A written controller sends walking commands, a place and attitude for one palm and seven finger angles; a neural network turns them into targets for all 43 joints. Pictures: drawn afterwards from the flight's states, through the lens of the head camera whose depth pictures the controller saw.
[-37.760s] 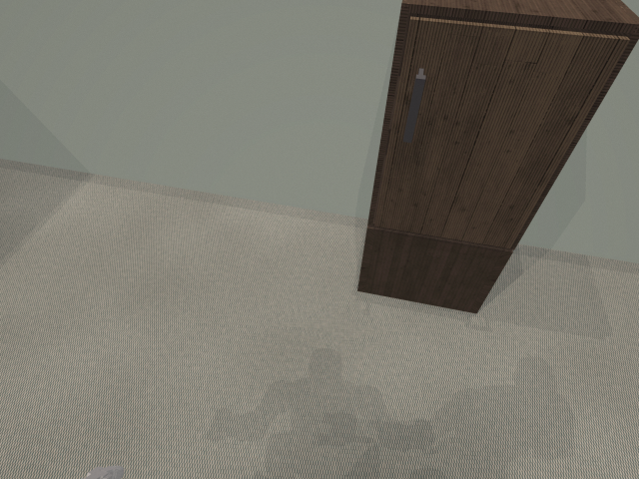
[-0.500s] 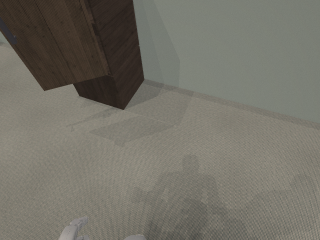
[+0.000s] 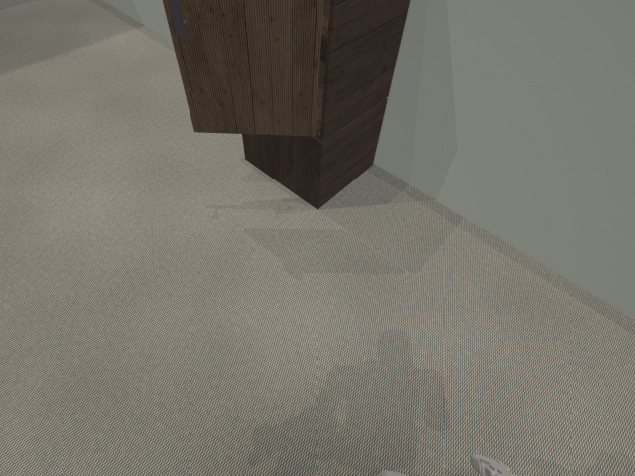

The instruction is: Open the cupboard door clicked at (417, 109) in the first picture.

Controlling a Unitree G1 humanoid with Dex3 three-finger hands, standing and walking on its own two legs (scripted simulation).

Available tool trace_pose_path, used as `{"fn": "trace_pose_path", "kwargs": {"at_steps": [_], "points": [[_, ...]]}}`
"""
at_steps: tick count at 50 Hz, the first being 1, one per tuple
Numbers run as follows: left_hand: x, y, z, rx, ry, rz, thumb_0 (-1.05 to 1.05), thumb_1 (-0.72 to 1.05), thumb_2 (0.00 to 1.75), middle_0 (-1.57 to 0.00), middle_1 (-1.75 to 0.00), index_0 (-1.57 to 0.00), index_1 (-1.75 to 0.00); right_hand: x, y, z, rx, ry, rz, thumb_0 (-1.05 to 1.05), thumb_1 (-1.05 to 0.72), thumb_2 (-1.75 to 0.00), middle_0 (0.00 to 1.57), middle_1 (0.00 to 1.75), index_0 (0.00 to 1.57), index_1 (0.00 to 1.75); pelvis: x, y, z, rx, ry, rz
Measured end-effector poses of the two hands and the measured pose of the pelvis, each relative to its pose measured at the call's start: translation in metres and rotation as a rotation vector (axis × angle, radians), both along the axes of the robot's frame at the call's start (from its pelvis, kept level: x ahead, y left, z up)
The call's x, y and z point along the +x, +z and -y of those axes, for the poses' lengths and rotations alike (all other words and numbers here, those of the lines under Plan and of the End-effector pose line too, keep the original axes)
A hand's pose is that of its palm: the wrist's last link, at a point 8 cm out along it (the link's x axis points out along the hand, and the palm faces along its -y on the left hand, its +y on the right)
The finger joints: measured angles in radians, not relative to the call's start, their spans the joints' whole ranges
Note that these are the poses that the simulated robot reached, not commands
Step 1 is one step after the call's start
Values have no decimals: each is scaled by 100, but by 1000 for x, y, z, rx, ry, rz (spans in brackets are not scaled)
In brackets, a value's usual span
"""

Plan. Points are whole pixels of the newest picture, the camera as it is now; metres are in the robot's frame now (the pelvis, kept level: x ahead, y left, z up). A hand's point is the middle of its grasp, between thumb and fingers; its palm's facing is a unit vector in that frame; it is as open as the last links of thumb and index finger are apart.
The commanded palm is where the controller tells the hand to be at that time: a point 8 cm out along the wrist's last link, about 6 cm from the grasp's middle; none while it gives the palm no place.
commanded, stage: take the last steps up to it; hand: left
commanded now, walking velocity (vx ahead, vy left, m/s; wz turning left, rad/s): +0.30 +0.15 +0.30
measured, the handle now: out of the picture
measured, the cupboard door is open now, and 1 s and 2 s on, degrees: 42 42 42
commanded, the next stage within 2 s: come to a stop and stand still in 1.68 s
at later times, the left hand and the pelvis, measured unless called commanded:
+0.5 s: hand out of the picture +0.00 +0.16 -0.15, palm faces +0.23 -0.96 -0.18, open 7.4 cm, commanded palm none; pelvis +0.07 +0.01 +0.02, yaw +9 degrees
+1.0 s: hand (151, 332) +0.32 +0.30 -0.14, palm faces +0.12 -0.97 -0.21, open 7.4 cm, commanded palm none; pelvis +0.22 +0.10 +0.01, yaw +6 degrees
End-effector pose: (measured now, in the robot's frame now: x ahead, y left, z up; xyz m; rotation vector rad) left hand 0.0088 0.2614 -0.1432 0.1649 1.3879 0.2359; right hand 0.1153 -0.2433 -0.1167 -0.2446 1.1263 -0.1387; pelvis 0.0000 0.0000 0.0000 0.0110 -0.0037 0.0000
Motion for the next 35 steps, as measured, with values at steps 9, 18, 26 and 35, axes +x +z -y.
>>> {"fn": "trace_pose_path", "kwargs": {"at_steps": [9, 18, 26, 35], "points": [[25, 20, 20, -14, -4, 118, 0, 91, 90, -19, -30, -20, -30, -27, -15, -9, 79, 10, -71, 0, -91, -90, 21, 30, 20, 30, 3, 6, 7, -5, 35, 0], [1, 25, 49, -24, 83, 91, 0, 91, 90, -20, -30, -20, -30, -31, -25, 6, 101, 17, -214, 1, -91, -90, 20, 30, 20, 30, 29, 10, 12, 20, 102, 12], [-29, 23, 47, -90, 192, -75, 0, 91, 90, -20, -30, -20, -30, 31, -11, -22, 73, 89, -221, 1, -91, -90, 20, 30, 20, 30, 71, 16, -16, 30, 166, -11], [-5, -11, -16, -123, 228, -209, 0, 91, 90, -20, -30, -20, -30, 130, -24, -103, 43, 153, -61, 0, -91, -90, 20, 30, 20, 30, 125, -12, -78, 6, 163, -5]]}}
